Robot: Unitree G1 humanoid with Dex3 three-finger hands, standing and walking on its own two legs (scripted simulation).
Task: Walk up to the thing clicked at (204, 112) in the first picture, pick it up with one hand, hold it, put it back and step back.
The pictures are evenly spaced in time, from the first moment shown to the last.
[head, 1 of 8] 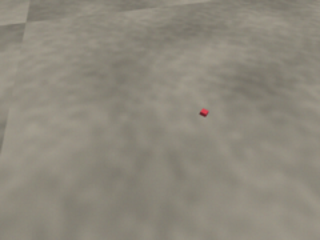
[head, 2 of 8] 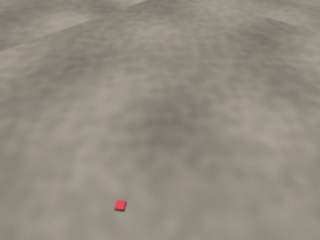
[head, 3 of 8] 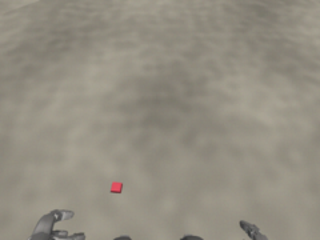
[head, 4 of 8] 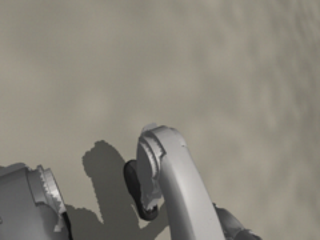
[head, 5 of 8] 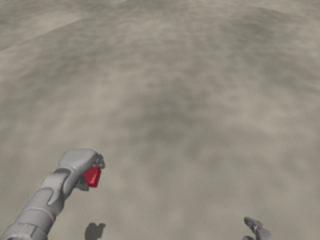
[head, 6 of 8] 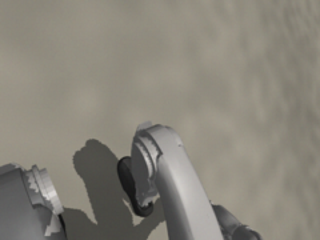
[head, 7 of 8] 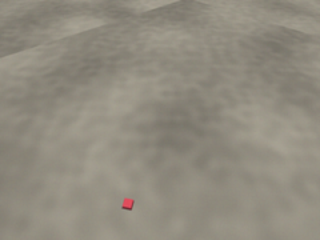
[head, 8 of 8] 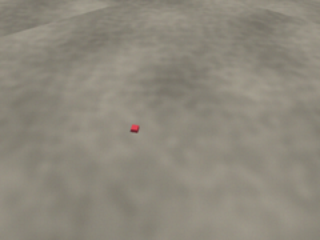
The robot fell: no
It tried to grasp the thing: yes
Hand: left
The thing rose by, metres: 0.70
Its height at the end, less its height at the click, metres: +0.00
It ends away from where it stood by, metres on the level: 0.01
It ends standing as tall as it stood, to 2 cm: yes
